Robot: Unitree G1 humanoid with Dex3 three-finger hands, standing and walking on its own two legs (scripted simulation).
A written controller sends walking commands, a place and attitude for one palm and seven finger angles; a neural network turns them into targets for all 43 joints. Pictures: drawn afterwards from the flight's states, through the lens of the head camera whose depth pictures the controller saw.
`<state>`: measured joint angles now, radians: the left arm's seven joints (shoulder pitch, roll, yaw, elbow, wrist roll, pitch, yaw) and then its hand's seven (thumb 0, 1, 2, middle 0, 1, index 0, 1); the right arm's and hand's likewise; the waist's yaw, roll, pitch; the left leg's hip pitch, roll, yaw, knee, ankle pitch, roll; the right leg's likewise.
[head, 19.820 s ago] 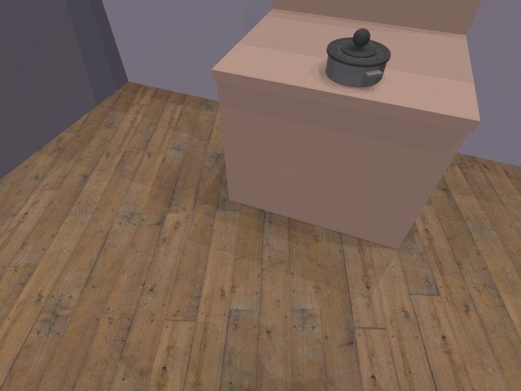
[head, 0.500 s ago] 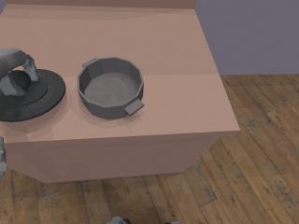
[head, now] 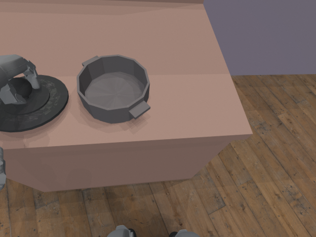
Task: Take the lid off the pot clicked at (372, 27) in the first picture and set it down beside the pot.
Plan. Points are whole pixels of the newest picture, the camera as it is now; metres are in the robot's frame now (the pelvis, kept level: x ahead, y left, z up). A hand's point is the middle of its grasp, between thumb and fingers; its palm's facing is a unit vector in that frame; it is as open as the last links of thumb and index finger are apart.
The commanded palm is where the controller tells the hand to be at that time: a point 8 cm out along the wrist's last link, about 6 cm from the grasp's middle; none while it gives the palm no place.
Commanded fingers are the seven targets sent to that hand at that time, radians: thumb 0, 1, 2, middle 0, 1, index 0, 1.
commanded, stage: lower the lid onto the table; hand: left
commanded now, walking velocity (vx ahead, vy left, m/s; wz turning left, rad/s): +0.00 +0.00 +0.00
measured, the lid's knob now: (19, 87) +0.49 +0.32 +0.04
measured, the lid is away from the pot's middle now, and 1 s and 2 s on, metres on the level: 0.23 0.24 0.24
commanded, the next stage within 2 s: open the fingers wide in 0.06 s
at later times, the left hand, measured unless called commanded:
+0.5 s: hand (10, 103) +0.44 +0.33 +0.05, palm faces -0.47 -0.11 -0.87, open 7.5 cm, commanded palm +0.47 +0.32 +0.11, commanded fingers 0.00 0.39 0.73 -0.61 -1.00 -0.60 -1.00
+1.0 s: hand (9, 100) +0.44 +0.32 +0.06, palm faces -0.46 -0.11 -0.88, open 9.8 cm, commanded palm +0.47 +0.32 +0.11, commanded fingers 0.00 0.03 0.57 -0.32 -0.91 -0.32 -0.91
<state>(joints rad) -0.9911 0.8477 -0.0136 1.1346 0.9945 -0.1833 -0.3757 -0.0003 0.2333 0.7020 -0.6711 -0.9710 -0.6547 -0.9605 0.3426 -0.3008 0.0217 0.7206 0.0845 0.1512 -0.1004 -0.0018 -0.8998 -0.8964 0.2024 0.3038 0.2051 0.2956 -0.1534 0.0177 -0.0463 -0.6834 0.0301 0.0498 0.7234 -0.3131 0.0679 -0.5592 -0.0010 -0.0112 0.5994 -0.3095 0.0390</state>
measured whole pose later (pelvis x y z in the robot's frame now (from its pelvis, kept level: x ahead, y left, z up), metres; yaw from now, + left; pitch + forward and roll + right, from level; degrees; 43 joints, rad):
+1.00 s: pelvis -0.01 +0.00 +0.00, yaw +1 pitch +15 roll -4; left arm -0.90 0.80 0.00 1.04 0.98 -0.19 -0.34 0.00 0.14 0.60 -0.41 -0.95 -0.41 -0.94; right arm 0.33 -0.29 0.00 0.70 0.08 0.19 -0.07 0.00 -0.90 -0.90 0.20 0.30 0.20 0.30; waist -0.12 0.03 -0.06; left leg -0.69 0.02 0.04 0.74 -0.31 0.07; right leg -0.56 -0.01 -0.02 0.62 -0.32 0.03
